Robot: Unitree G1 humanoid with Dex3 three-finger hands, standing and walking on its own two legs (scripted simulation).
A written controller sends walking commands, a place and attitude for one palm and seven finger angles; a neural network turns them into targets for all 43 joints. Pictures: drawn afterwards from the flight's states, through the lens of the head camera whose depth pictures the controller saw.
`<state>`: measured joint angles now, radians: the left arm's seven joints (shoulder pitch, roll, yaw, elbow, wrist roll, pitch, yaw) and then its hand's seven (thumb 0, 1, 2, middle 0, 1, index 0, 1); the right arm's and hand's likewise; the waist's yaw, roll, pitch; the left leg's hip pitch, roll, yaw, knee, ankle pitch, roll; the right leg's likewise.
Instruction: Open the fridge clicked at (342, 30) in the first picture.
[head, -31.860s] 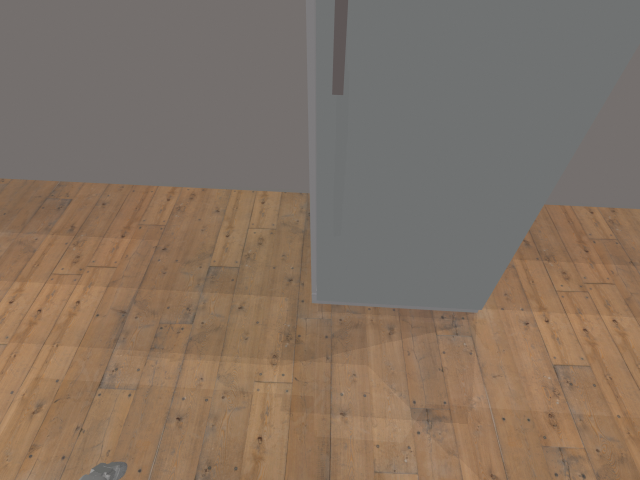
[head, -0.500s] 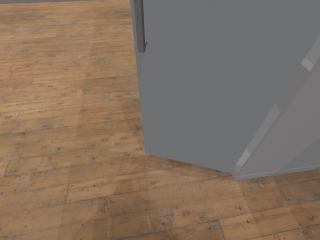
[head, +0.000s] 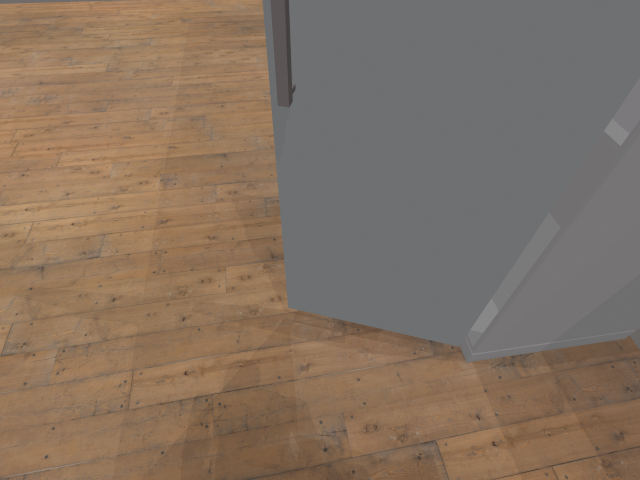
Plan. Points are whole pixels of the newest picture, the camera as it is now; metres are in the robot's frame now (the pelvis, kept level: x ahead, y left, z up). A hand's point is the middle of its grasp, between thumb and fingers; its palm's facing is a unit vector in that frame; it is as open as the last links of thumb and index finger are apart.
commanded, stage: look to check the result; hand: left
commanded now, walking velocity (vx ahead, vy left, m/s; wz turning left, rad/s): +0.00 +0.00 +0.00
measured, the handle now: out of the picture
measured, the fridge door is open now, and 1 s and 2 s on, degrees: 67 67 67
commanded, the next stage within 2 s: stand and wait in 0.46 s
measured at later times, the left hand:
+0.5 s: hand out of the picture +0.05 +0.20 -0.17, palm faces -0.02 -0.97 -0.23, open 7.4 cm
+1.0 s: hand out of the picture +0.08 +0.22 -0.16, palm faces -0.02 -0.96 -0.29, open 7.4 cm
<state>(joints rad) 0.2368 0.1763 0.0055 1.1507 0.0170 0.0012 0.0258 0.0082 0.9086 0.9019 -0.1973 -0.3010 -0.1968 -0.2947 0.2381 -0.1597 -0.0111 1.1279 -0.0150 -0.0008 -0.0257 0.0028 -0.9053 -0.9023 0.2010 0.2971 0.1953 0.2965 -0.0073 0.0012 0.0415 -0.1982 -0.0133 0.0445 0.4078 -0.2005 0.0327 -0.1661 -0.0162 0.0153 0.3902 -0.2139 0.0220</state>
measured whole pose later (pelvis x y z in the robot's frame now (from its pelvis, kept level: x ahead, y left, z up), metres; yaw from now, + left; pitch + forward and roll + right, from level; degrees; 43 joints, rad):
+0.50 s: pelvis +0.01 +0.00 +0.00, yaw +0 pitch -1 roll +0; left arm 0.17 0.22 0.01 1.14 0.02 -0.01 0.02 0.01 0.91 0.90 -0.20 -0.30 -0.20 -0.29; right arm 0.18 -0.21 -0.01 1.13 -0.01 0.00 -0.02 0.00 -0.90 -0.90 0.20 0.30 0.20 0.30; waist -0.01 0.00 0.05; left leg -0.17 -0.01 0.05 0.38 -0.20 0.03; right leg -0.14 -0.01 0.02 0.36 -0.21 0.02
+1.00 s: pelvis +0.02 +0.00 +0.00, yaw +0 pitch -1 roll +0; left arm 0.13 0.28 0.01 1.14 0.01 -0.01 0.01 0.01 0.91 0.90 -0.20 -0.30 -0.20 -0.29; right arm 0.12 -0.27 -0.01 1.13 -0.01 -0.01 -0.01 0.00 -0.90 -0.90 0.20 0.30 0.20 0.30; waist -0.01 -0.01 0.05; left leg -0.13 -0.01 0.04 0.34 -0.20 0.02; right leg -0.10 -0.01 0.01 0.32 -0.21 0.02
